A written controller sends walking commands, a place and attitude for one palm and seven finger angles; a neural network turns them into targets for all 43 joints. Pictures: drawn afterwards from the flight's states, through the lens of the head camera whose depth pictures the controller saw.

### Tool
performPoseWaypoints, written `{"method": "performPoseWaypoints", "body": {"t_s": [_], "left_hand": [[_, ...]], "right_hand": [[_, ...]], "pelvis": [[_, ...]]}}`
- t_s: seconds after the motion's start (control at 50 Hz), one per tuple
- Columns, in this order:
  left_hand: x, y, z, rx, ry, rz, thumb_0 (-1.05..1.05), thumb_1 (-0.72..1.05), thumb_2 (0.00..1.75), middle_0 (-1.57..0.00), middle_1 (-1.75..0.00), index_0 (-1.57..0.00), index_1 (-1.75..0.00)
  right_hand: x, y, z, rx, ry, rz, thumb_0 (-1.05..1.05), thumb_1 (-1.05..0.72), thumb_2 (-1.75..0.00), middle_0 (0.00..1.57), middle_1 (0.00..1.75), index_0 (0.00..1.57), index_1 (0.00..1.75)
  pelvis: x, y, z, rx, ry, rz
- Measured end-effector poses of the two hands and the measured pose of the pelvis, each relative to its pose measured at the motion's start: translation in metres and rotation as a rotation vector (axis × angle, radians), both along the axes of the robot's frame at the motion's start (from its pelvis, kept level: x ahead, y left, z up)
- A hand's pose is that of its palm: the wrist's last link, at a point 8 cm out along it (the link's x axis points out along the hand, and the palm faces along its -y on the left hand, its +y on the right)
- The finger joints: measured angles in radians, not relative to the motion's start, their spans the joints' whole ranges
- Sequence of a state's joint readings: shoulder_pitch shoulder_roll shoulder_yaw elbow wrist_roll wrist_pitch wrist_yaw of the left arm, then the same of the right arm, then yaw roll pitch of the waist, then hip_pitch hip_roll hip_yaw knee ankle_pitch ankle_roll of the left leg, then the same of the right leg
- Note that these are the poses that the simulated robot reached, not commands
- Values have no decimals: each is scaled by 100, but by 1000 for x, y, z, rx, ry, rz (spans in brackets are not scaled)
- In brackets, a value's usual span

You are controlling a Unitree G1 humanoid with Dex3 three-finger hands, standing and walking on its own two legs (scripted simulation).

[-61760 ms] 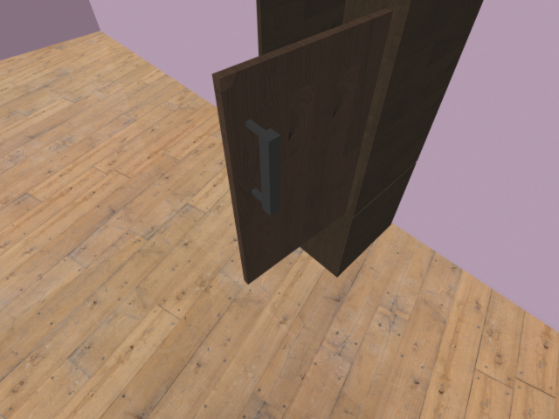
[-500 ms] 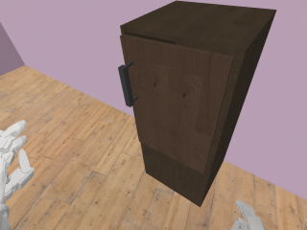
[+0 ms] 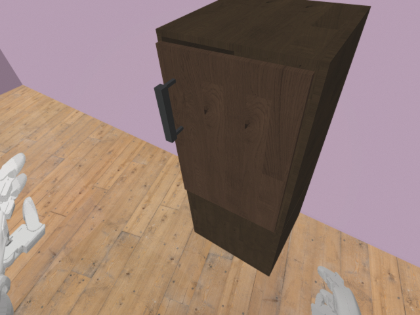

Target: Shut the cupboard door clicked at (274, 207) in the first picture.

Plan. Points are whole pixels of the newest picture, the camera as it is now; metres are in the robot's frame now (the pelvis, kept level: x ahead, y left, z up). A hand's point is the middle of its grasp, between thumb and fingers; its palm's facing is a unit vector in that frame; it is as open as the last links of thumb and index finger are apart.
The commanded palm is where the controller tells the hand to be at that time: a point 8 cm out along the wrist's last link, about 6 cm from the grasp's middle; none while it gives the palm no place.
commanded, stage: step back with the hand held close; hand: left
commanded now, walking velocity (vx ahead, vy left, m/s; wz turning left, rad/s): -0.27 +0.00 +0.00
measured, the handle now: (171, 111) +0.62 +0.18 +0.07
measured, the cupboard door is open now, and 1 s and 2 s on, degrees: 2 2 2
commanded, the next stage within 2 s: stop stepping back and stand still in 0.96 s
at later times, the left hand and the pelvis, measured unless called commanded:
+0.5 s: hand out of the picture +0.13 +0.30 +0.15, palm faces +0.43 -0.77 -0.48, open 7.4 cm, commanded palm +0.07 +0.33 +0.17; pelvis -0.08 +0.03 -0.01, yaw +0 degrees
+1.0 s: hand out of the picture +0.01 +0.32 +0.18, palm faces +0.51 -0.74 -0.43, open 7.4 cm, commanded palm -0.05 +0.34 +0.17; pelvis -0.18 +0.04 -0.02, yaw +2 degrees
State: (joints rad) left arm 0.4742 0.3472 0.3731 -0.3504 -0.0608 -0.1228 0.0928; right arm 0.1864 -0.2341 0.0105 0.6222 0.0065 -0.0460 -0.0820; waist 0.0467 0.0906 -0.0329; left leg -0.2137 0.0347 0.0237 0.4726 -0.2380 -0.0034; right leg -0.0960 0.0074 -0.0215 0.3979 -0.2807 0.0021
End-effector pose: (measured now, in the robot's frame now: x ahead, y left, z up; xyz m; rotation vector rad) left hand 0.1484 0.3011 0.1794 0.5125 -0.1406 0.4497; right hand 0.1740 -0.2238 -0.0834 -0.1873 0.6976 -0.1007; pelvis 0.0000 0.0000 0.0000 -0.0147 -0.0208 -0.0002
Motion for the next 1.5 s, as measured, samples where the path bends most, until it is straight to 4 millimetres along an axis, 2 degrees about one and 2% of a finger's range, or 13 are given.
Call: {"method": "performPoseWaypoints", "body": {"t_s": [0.16, 0.28, 0.44, 0.56, 0.7, 0.82, 0.92, 1.04, 1.14, 1.26, 1.32, 1.38, 1.5], "left_hand": [[4, 8, -4, 34, 55, -61, 1, 89, 90, -21, -30, -21, -30], [-10, 17, -2, 60, 40, -95, 1, 89, 90, -21, -30, -21, -30], [-48, 31, -4, 68, -25, -83, 1, 89, 90, -21, -30, -21, -30], [-83, 38, -9, 92, -76, -30, 1, 89, 90, -21, -30, -21, -30], [-129, 34, -7, 79, -128, 12, 1, 89, 90, -21, -30, -21, -30], [-142, 47, -5, 73, -193, -16, 1, 89, 90, -21, -30, -21, -30], [-161, 57, 10, 125, -227, -31, 1, 89, 90, -21, -30, -21, -30], [-190, 44, 5, 118, -200, -58, 1, 89, 90, -20, -30, -21, -30], [-193, 37, -1, 40, -169, -107, 1, 89, 90, -21, -30, -21, -30], [-193, 56, -7, 24, -136, -139, 1, 89, 90, -21, -30, -21, -30], [-204, 60, -3, 38, -94, -129, 1, 89, 90, -21, -30, -21, -30], [-220, 56, 2, 52, -68, -131, 1, 89, 90, -21, -30, -21, -30], [-248, 46, 2, 65, -51, -134, 1, 89, 90, -21, -30, -21, -30]], "right_hand": [[-20, -8, 1, -34, 44, -91, 2, -91, -90, 20, 30, 20, 30], [-43, -4, 8, -52, 43, -124, 1, -91, -90, 20, 30, 20, 30], [-81, 10, 9, -69, 29, -107, 1, -91, -90, 20, 30, 20, 30], [-107, 18, -3, -71, 37, -52, 1, -91, -90, 20, 30, 20, 30], [-132, 21, -15, -77, 80, 10, 1, -91, -90, 20, 30, 20, 30], [-153, 29, -11, -111, 66, -2, 2, -91, -90, 20, 30, 20, 30], [-166, 41, -2, -76, 13, 0, 2, -91, -90, 20, 30, 20, 30], [-181, 47, -5, -38, -32, 39, 1, -91, -90, 20, 30, 20, 30], [-217, 47, 0, -53, 41, -5, 1, -91, -90, 20, 30, 21, 30], [-261, 41, 8, -91, 28, -113, 1, -91, -90, 20, 30, 21, 30], [-286, 41, 15, -90, 29, -136, 1, -91, -90, 20, 30, 20, 30], [-308, 40, 17, -82, 42, -145, 1, -91, -90, 20, 30, 20, 30], [-338, 31, -3, -80, 114, -143, 1, -91, -90, 20, 30, 20, 30]], "pelvis": [[-11, 14, -1, 5, 29, -24], [-30, 23, -3, 2, 30, -34], [-62, 32, -8, -11, 20, -21], [-88, 30, -16, -21, 8, 34], [-113, 28, -20, -14, 7, 54], [-138, 39, -22, -38, -1, 64], [-158, 39, -19, -75, 18, 77], [-191, 36, -23, -29, 66, -4], [-206, 44, -11, 5, 49, -36], [-227, 58, -12, -6, 33, -29], [-237, 59, -4, -12, 34, -45], [-246, 58, 1, -10, 43, -47], [-265, 57, -4, -8, 20, -46]]}}
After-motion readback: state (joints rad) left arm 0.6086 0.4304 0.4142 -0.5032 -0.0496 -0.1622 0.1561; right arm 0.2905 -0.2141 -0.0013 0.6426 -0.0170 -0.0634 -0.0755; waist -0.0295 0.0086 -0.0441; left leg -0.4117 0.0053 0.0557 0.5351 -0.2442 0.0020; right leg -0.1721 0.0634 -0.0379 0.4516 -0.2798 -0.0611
